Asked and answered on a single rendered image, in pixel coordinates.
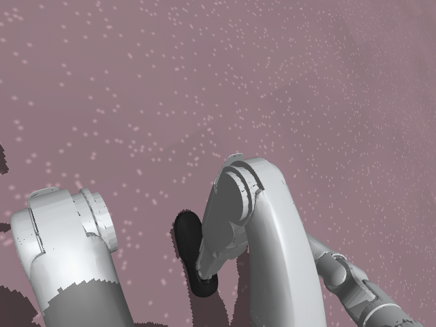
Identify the right robot foot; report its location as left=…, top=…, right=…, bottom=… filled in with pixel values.
left=174, top=211, right=218, bottom=298

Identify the right robot arm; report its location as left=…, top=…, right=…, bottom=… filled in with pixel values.
left=316, top=251, right=424, bottom=327

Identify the right robot hand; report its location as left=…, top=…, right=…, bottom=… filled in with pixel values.
left=306, top=232, right=333, bottom=265

